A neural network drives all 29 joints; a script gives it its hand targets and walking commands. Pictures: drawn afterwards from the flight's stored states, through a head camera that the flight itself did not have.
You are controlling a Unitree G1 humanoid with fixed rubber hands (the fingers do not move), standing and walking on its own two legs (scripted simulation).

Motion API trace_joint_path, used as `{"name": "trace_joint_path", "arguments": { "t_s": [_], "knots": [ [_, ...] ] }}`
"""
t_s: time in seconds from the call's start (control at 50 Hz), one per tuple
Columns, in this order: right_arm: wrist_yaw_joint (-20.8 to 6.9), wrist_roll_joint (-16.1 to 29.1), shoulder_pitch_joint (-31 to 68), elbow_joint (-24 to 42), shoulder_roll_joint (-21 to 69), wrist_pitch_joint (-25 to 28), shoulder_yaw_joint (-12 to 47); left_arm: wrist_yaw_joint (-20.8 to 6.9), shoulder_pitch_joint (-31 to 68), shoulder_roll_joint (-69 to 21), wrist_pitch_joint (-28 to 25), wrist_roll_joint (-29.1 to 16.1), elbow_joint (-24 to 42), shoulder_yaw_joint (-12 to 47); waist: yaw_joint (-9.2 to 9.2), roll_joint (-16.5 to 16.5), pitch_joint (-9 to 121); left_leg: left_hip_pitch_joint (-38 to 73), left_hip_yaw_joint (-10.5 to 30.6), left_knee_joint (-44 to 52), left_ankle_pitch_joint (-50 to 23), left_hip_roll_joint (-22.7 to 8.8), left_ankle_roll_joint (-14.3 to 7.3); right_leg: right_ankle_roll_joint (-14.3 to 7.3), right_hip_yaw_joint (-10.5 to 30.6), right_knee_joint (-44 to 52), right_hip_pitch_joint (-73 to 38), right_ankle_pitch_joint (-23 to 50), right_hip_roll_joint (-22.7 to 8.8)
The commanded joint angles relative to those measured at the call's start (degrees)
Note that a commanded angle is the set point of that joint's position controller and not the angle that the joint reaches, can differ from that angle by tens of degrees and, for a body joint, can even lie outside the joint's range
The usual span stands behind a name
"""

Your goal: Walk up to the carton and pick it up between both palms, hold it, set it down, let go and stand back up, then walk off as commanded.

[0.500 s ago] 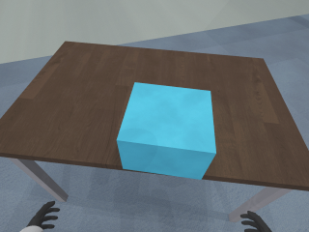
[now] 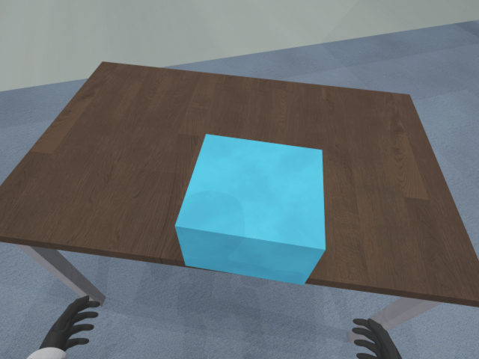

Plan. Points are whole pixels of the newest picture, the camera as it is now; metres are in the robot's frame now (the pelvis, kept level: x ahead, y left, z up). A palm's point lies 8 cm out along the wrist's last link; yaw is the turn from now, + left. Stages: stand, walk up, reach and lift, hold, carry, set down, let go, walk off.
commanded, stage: reach and lift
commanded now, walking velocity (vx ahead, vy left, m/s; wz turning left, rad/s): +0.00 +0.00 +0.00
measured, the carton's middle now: (253, 207) +0.43 +0.00 -0.03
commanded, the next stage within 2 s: none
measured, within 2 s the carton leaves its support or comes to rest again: neither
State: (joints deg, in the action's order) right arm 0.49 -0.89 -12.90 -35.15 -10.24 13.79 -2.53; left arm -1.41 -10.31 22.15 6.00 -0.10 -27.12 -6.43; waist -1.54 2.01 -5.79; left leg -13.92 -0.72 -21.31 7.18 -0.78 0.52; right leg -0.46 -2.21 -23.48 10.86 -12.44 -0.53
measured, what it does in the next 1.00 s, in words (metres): stands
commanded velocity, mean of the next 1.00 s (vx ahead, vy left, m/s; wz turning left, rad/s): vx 0.00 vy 0.00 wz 0.00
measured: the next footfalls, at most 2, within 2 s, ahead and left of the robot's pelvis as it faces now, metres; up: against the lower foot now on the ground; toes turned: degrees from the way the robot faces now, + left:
none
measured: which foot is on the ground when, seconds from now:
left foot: down 0.00-1.00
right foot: down 0.00-1.00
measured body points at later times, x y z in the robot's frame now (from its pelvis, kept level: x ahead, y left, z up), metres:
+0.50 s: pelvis +0.00 +0.01 +0.00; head +0.04 +0.02 +0.45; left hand +0.19 +0.28 -0.04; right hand +0.19 -0.20 -0.04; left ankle +0.05 +0.13 -0.74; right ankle +0.00 -0.11 -0.74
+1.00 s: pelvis +0.01 +0.01 +0.00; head +0.04 +0.03 +0.45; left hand +0.21 +0.26 -0.01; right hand +0.22 -0.20 +0.00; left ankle +0.05 +0.13 -0.74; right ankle +0.00 -0.11 -0.74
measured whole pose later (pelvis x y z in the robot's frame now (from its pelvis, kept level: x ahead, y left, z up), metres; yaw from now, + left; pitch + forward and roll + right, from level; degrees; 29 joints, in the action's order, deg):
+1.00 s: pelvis +0.01 +0.01 +0.00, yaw -1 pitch +1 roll +0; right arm 3.5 9.3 -17.9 -10.7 -4.6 11.7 -2.5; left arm -1.7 -15.0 22.1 -15.4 -13.6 -17.2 2.9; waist -3.0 2.2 -2.1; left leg -13.8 -1.7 -20.9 8.0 -0.8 0.1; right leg -0.5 -1.3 -21.1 10.2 -11.8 -0.5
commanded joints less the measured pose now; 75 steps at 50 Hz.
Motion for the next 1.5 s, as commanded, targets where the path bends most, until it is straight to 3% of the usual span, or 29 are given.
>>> {"name": "trace_joint_path", "arguments": {
  "t_s": [0.0,0.02,0.08,0.12,0.18,0.24,0.32,0.44,0.5,0.58,0.64,0.7,0.72,0.74,0.82,0.9,1.0,1.1,1.16,1.2,1.24,1.32,1.36,1.38,1.42,1.46,1.48],
  "knots": [
    [2.1,3.1,-2.7,8.1,-5.3,2.7,-2.8,-0.1,-0.6,6.7,-4.3,-7.8,12.0,-2.0,0.97,0.5,12.2,14.0,-4.7,2.4,-4.4,2.2,0.0,1.8,1.9,7.5,-3.6,6.2,0.4],
    [1.9,3.2,-1.4,8.8,-5.6,2.9,-2.6,-0.1,-0.4,6.5,-4.9,-8.2,12.1,-1.7,0.11,0.1,13.6,15.0,-4.5,2.4,-4.2,1.9,0.1,1.3,2.1,7.5,-3.4,5.6,0.2],
    [1.9,3.6,-2.9,11.0,-4.8,2.9,-2.4,0.2,-0.9,6.8,-7.3,-9.0,12.9,-1.8,0.08,-0.1,12.6,14.9,-4.7,2.6,-3.8,1.9,0.2,1.5,2.3,8.1,-2.7,3.5,0.0],
    [1.1,4.3,-3.1,11.6,-5.0,3.2,-3.3,0.5,-2.1,5.5,-8.4,-9.8,13.9,-0.3,-0.10,-2.3,13.4,16.7,-4.2,3.4,-2.8,1.1,0.9,0.2,1.4,9.1,-1.1,-0.9,0.6],
    [1.4,4.6,-3.1,13.4,-3.8,3.1,-2.2,0.4,-1.9,6.0,-10.2,-11.1,13.5,0.5,-0.02,-0.5,12.2,16.9,-4.3,2.9,-0.7,1.1,0.5,0.0,2.1,9.6,1.4,-3.5,-0.2],
    [1.1,6.0,-4.2,14.9,-2.8,3.5,-1.2,1.0,-3.8,5.3,-12.1,-12.0,15.4,1.3,-0.73,-3.0,13.6,16.4,-3.8,3.0,-3.8,1.0,1.0,0.3,2.2,9.0,-0.3,-0.9,0.3],
    [1.4,6.2,-5.0,17.1,-2.0,3.3,-0.9,0.8,-4.3,5.1,-14.1,-12.7,15.1,2.1,-0.73,-2.6,11.4,15.3,-3.9,3.3,-2.0,1.3,0.6,-0.1,2.7,9.7,0.6,-2.8,-0.2],
    [2.6,8.2,-6.8,21.1,-0.3,3.8,0.9,0.5,-6.6,6.2,-18.1,-15.0,17.5,4.0,-0.75,-3.1,13.8,16.0,-2.9,1.3,-6.8,1.4,0.7,0.3,3.6,9.0,-0.8,3.1,-0.4],
    [2.9,9.0,-6.3,22.1,0.3,4.0,1.3,0.7,-5.7,7.0,-19.9,-16.1,19.5,5.0,-1.13,-4.0,14.9,15.8,-2.2,1.2,-7.6,1.1,1.0,0.2,3.8,8.7,-0.5,1.7,-0.4],
    [3.4,10.1,-6.0,25.9,0.9,3.7,3.0,0.1,-5.9,7.6,-22.0,-16.9,19.2,5.6,-1.52,-2.6,13.6,14.9,-1.7,0.7,-6.0,1.3,0.2,0.3,4.4,8.5,-0.6,0.8,-0.8],
    [3.7,10.3,-5.9,26.8,1.2,2.9,2.6,-0.1,-4.8,7.7,-22.8,-17.2,20.7,6.2,-1.73,-3.9,12.8,14.1,-1.4,1.2,-4.0,1.3,0.2,0.0,4.5,8.9,-0.4,-1.4,-1.0],
    [3.7,11.0,-6.7,28.4,1.8,3.3,2.3,0.2,-6.2,7.1,-23.7,-18.2,22.2,7.1,-1.10,-4.9,14.6,15.1,-0.8,0.3,-5.9,0.9,0.6,-0.1,4.2,8.0,-0.8,1.0,-0.8],
    [3.9,11.4,-6.2,29.1,1.8,3.1,3.9,-0.4,-5.8,7.0,-24.1,-18.5,21.3,6.6,-1.54,-3.1,14.6,14.2,-1.2,0.0,-7.2,1.0,0.2,0.1,4.5,7.8,-1.6,2.2,-0.7],
    [4.2,11.5,-7.2,30.1,1.8,3.0,4.2,-0.5,-6.1,8.0,-24.2,-18.4,22.2,6.3,-1.46,-3.7,14.7,14.5,-0.7,0.0,-8.0,1.2,0.1,0.0,4.7,7.8,-2.0,3.4,-0.8],
    [4.1,13.2,-5.5,31.4,1.6,2.8,4.7,-0.6,-3.9,7.0,-25.4,-18.9,22.9,7.5,-1.52,-3.9,14.6,14.3,-0.2,0.4,-6.0,0.7,0.3,-0.1,4.5,8.2,-0.5,0.3,-0.7],
    [4.2,12.7,-2.6,32.1,1.1,1.0,3.9,-0.8,-1.2,7.4,-24.0,-20.1,21.2,7.9,-1.42,-5.1,12.6,13.6,0.1,0.8,-2.9,0.6,0.2,-0.7,4.8,8.4,0.5,-2.4,-1.1],
    [4.3,12.5,3.5,35.1,-0.5,-2.0,2.5,1.0,7.3,9.5,-22.4,-21.7,25.5,8.0,-1.35,-6.1,15.4,11.5,0.0,1.3,1.2,0.1,0.3,-0.5,5.4,7.4,1.3,-4.6,-1.7],
    [4.5,13.1,3.8,35.5,-0.8,-4.8,1.4,1.0,8.8,8.0,-19.0,-21.8,26.3,7.8,-0.57,-6.5,15.7,12.9,0.2,1.1,-1.5,-0.4,0.7,-0.5,5.2,7.0,0.9,-1.1,-1.3],
    [5.4,14.6,2.7,37.3,-1.5,-6.7,2.5,0.3,7.3,8.5,-16.0,-21.2,27.8,6.0,-0.39,-6.2,14.9,13.2,-0.4,0.2,-7.5,0.3,0.9,0.0,5.2,6.9,-1.5,5.3,-1.1],
    [5.9,15.0,6.6,39.4,-2.6,-7.8,2.9,0.1,10.5,9.4,-13.9,-21.0,28.2,4.0,-1.81,-6.1,17.2,13.5,-0.5,0.3,-8.6,0.3,0.8,0.2,5.6,6.7,-2.4,6.1,-1.1],
    [5.6,16.1,8.1,40.5,-3.3,-9.0,2.8,0.5,12.6,9.4,-11.9,-20.0,29.8,2.6,-2.04,-6.6,18.1,14.8,-0.5,0.7,-8.7,-0.1,1.1,0.1,5.2,6.7,-1.7,5.4,-0.8],
    [6.0,16.8,9.2,40.3,-4.0,-11.5,1.7,-0.4,14.6,8.3,-8.0,-19.6,31.0,1.0,-0.81,-5.3,18.6,15.3,-0.5,0.1,-12.6,0.2,1.1,0.7,5.1,6.6,-3.8,11.4,-0.7],
    [6.4,16.4,12.9,39.7,-4.8,-13.1,1.0,-1.0,18.6,9.0,-6.3,-19.1,30.0,0.6,-0.48,-6.2,18.4,14.2,-0.7,0.6,-9.9,0.3,0.8,0.9,4.9,6.5,-3.1,9.4,-0.8],
    [6.5,16.8,12.0,41.5,-4.3,-13.3,1.5,-1.1,17.8,8.6,-5.6,-19.1,30.4,-0.1,-0.63,-5.1,19.0,14.9,-0.9,0.2,-11.0,0.4,0.4,1.4,5.2,6.6,-3.5,11.1,-1.0],
    [6.7,17.9,13.9,41.9,-4.1,-13.8,2.7,-1.3,19.6,9.7,-4.4,-17.8,31.6,-2.1,-1.40,-6.0,19.8,14.8,-1.1,0.1,-11.9,0.8,0.3,1.6,5.4,6.4,-4.6,12.7,-1.2],
    [6.7,18.1,15.9,40.6,-5.3,-14.9,1.6,-1.7,22.9,9.9,-3.5,-17.9,32.3,-1.9,-0.11,-7.0,21.5,15.1,-0.8,0.3,-11.7,0.6,0.4,1.5,5.1,6.1,-3.8,12.6,-0.9],
    [6.9,17.2,17.8,39.3,-5.5,-15.6,0.8,-2.1,23.6,9.7,-2.4,-18.3,30.1,-1.9,0.51,-5.8,19.7,15.1,-1.1,0.5,-10.4,0.6,0.3,1.6,5.0,6.4,-3.2,11.7,-1.1]
  ]
}}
